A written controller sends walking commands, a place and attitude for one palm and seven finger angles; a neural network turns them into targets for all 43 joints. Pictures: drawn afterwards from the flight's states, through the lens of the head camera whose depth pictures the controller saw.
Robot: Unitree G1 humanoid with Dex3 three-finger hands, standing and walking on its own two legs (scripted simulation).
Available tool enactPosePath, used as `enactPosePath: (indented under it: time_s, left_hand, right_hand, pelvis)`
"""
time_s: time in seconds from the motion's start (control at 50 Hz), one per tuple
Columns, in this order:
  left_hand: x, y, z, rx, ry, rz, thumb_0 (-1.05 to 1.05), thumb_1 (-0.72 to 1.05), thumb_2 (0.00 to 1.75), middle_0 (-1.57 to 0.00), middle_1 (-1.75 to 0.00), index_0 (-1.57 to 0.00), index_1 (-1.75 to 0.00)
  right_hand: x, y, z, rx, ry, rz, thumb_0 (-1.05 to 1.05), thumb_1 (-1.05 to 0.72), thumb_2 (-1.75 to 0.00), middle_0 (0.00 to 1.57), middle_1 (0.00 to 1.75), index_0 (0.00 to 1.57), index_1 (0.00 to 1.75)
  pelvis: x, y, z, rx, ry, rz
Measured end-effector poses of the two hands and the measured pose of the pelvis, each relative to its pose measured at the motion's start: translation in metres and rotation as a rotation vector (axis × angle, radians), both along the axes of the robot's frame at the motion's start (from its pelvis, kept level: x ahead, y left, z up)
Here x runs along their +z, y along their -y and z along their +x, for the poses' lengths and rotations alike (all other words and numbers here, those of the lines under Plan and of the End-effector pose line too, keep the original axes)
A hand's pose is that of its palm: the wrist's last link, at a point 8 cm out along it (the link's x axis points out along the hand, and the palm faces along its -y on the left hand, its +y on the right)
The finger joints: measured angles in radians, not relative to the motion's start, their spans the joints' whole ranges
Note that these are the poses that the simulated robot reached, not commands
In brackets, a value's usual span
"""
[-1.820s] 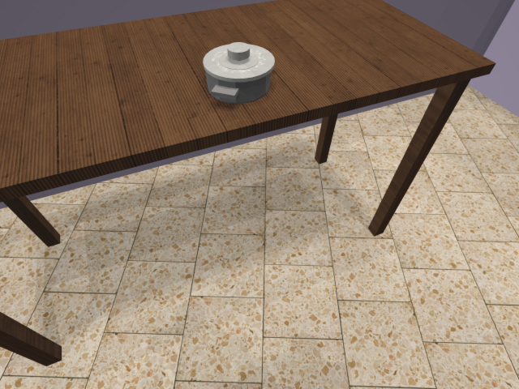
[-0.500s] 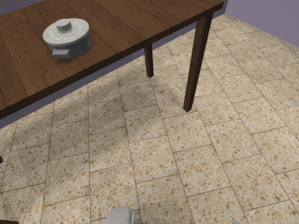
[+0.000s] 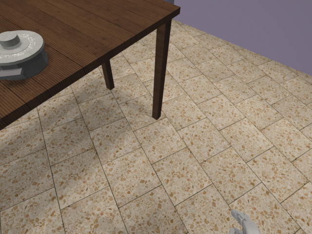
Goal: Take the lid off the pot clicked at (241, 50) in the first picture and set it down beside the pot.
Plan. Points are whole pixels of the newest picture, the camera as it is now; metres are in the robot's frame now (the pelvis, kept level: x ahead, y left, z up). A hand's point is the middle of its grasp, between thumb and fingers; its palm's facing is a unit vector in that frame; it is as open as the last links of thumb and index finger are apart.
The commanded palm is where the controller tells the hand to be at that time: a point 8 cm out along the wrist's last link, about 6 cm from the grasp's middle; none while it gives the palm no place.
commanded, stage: walk to a spot facing it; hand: left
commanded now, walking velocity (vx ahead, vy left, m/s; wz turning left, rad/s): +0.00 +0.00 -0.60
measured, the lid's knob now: (8, 38) +0.53 +0.46 +0.16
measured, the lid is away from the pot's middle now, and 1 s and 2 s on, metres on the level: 0.00 0.00 0.00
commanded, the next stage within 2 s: turn to face it in 1.40 s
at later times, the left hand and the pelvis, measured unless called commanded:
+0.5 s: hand (129, 213) +0.19 +0.09 -0.14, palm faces -0.34 -0.90 -0.28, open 7.4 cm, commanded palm none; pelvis +0.00 -0.05 +0.00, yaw -19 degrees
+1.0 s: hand (131, 200) +0.23 +0.09 -0.16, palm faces -0.53 -0.83 -0.20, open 7.4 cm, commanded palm none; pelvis +0.08 -0.07 +0.01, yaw -38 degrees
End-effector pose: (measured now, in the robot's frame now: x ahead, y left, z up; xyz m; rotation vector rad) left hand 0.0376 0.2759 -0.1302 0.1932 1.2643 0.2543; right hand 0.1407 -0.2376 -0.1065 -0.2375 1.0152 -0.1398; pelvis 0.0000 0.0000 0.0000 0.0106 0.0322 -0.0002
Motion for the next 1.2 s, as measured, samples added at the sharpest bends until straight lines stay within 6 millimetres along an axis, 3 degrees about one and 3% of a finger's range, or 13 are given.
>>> enactPosePath:
  time_s: [0.1,0.2,0.28,0.44,0.52,0.64,0.8,0.9,0.98,1.06,1.14,1.2]
  left_hand:
    - [0.007,-0.008,0.039,-0.099,0.043,-0.007,0.01,0.91,0.89,-0.2,-0.3,-0.19,-0.3]
    - [0.012,0.006,0.071,-0.198,0.043,-0.029,0.01,0.91,0.9,-0.2,-0.3,-0.19,-0.3]
    - [0.013,0.034,0.1,-0.288,0.043,-0.04,0.01,0.91,0.9,-0.2,-0.3,-0.19,-0.3]
    - [0.015,0.117,0.156,-0.481,0.14,-0.028,0.01,0.91,0.9,-0.2,-0.3,-0.19,-0.3]
    - [0.023,0.141,0.158,-0.499,0.151,-0.029,0.01,0.91,0.89,-0.2,-0.3,-0.2,-0.3]
    - [0.022,0.156,0.148,-0.539,0.103,-0.051,0.01,0.91,0.89,-0.2,-0.3,-0.2,-0.3]
    - [0.013,0.138,0.141,-0.544,0.011,-0.07,0.01,0.9,0.89,-0.2,-0.3,-0.2,-0.3]
    - [-0.007,0.121,0.162,-0.561,-0.05,-0.069,0.01,0.9,0.89,-0.2,-0.3,-0.2,-0.3]
    - [-0.005,0.132,0.199,-0.628,-0.063,-0.073,0.01,0.91,0.89,-0.2,-0.3,-0.2,-0.3]
    - [0.002,0.165,0.245,-0.702,-0.032,-0.089,0.01,0.91,0.9,-0.2,-0.3,-0.19,-0.3]
    - [0.005,0.218,0.29,-0.801,-0.011,-0.102,0.01,0.91,0.9,-0.2,-0.3,-0.19,-0.3]
    - [0.004,0.273,0.324,-0.891,0.007,-0.117,0.01,0.91,0.9,-0.2,-0.3,-0.19,-0.3]
  right_hand:
    - [0.003,0.003,-0.057,-0.064,-0.106,-0.023,0.0,-0.9,-0.9,0.2,0.3,0.2,0.3]
    - [-0.001,0.009,-0.113,-0.178,-0.183,-0.006,0.0,-0.9,-0.9,0.2,0.3,0.2,0.3]
    - [-0.009,0.017,-0.155,-0.272,-0.239,0.018,0.0,-0.9,-0.9,0.2,0.3,0.2,0.3]
    - [-0.042,0.054,-0.226,-0.443,-0.344,0.075,0.0,-0.9,-0.9,0.2,0.3,0.2,0.3]
    - [-0.037,0.069,-0.228,-0.488,-0.344,0.074,0.01,-0.91,-0.9,0.2,0.3,0.2,0.3]
    - [-0.022,0.086,-0.2,-0.525,-0.216,0.069,0.01,-0.91,-0.9,0.2,0.3,0.2,0.3]
    - [-0.001,0.093,-0.139,-0.545,-0.04,0.046,0.01,-0.91,-0.9,0.2,0.3,0.2,0.3]
    - [0.003,0.088,-0.113,-0.577,0.044,-0.01,0.0,-0.9,-0.9,0.2,0.3,0.2,0.3]
    - [0.007,0.073,-0.128,-0.641,-0.014,0.004,0.0,-0.9,-0.9,0.2,0.3,0.2,0.3]
    - [0.004,0.054,-0.155,-0.731,-0.124,0.05,0.0,-0.9,-0.9,0.2,0.3,0.2,0.3]
    - [-0.003,0.037,-0.184,-0.84,-0.24,0.11,0.0,-0.9,-0.9,0.2,0.3,0.2,0.3]
    - [-0.009,0.026,-0.205,-0.922,-0.329,0.16,0.0,-0.9,-0.9,0.2,0.3,0.2,0.3]
  pelvis:
    - [0.008,-0.006,-0.001,-0.069,0.019,-0.008]
    - [0.011,-0.005,0.002,-0.148,0.022,-0.012]
    - [0.009,0.005,0.002,-0.205,0.019,-0.006]
    - [-0.008,0.044,0.0,-0.305,0.017,-0.002]
    - [0.0,0.055,-0.001,-0.344,0.027,0.005]
    - [0.008,0.064,0.002,-0.429,0.036,0.02]
    - [0.011,0.062,0.031,-0.53,0.028,0.013]
    - [-0.001,0.056,0.06,-0.59,0.016,-0.011]
    - [0.006,0.064,0.079,-0.646,0.024,-0.011]
    - [0.012,0.08,0.098,-0.698,0.016,-0.018]
    - [0.012,0.102,0.117,-0.759,0.011,-0.019]
    - [0.008,0.124,0.129,-0.802,0.009,-0.017]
